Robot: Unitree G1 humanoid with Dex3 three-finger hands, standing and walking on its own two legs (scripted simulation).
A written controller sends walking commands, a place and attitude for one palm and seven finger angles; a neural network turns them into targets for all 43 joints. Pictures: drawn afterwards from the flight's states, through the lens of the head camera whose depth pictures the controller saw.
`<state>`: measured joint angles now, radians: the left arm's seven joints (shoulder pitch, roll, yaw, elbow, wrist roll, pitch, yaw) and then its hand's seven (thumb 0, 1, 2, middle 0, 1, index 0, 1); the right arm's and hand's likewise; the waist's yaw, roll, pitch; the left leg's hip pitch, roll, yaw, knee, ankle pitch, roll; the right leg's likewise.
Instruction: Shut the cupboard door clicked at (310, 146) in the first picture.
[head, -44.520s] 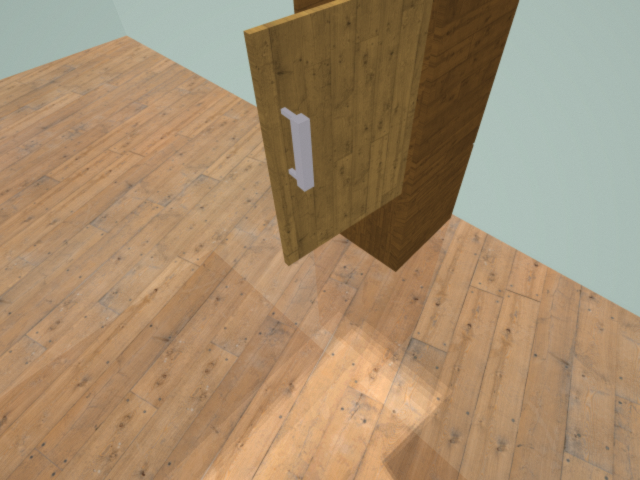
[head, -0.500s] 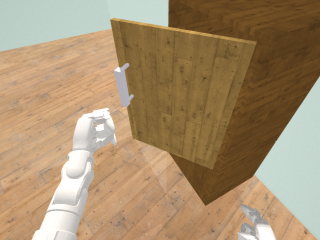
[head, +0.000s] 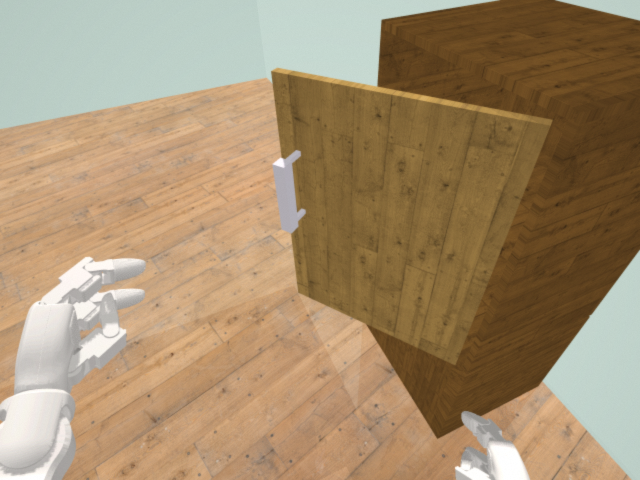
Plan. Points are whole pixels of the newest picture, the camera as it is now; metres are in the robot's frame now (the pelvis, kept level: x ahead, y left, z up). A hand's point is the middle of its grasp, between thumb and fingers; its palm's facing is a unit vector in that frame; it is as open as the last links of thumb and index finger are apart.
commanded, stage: draw the hand back to the body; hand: left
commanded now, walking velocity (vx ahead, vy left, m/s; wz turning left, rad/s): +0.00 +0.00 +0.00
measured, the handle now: (292, 191) +0.63 +0.13 +0.02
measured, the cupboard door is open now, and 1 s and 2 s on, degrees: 35 35 35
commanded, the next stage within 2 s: step back with the hand held close in 0.50 s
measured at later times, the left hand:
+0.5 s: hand (88, 349) +0.19 +0.24 +0.16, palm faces +0.43 -0.82 -0.38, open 7.4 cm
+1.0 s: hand (76, 346) +0.19 +0.26 +0.16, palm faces +0.37 -0.79 -0.49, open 7.4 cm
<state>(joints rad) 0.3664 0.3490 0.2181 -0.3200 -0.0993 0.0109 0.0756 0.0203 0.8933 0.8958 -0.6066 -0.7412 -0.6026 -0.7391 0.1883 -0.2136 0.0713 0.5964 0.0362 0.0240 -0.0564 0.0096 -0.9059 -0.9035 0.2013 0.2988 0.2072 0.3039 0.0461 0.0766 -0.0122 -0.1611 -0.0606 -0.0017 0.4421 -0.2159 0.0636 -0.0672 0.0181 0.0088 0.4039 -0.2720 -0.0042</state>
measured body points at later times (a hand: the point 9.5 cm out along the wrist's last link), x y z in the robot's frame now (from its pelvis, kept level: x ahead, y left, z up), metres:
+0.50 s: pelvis +0.00 -0.01 +0.00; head -0.04 -0.04 +0.45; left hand +0.16 +0.28 +0.18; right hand +0.19 -0.23 -0.08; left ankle +0.02 +0.08 -0.74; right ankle -0.03 -0.12 -0.74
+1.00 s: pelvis -0.01 +0.00 -0.01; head -0.01 -0.02 +0.44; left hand +0.17 +0.30 +0.18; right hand +0.17 -0.25 -0.09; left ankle +0.02 +0.08 -0.74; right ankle -0.03 -0.12 -0.74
